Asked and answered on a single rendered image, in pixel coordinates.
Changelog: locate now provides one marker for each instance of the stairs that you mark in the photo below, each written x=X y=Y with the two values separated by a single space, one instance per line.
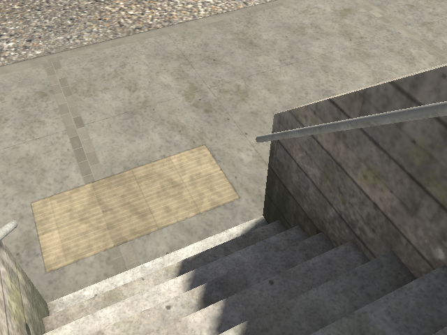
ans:
x=259 y=279

